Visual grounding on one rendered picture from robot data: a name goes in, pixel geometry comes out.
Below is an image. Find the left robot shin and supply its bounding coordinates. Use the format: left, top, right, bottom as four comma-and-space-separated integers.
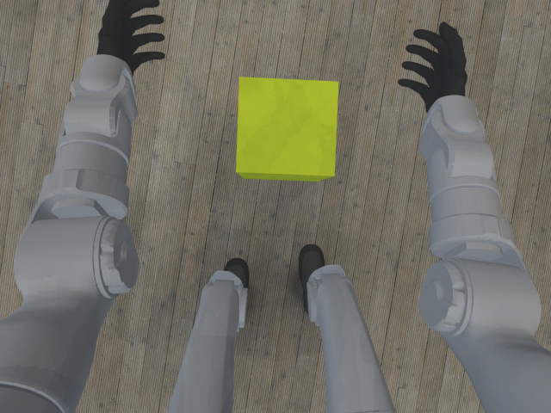
201, 271, 242, 298

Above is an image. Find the robot left thigh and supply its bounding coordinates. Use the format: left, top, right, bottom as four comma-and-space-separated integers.
167, 280, 248, 413

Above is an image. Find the robot left forearm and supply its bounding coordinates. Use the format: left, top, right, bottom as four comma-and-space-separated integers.
14, 54, 138, 293

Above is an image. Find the robot left upper arm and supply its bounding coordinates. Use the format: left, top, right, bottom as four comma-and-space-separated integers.
0, 216, 139, 413

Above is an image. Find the robot right hand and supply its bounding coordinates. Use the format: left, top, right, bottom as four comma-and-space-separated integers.
398, 22, 467, 113

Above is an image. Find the robot right upper arm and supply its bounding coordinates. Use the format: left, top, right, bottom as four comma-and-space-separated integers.
418, 257, 551, 413

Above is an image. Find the robot right forearm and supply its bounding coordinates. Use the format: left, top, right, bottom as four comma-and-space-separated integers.
418, 95, 542, 329

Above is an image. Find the carton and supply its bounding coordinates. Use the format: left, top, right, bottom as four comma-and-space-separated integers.
236, 77, 338, 182

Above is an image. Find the robot left hand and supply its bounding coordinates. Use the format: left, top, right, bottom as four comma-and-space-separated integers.
96, 0, 165, 74

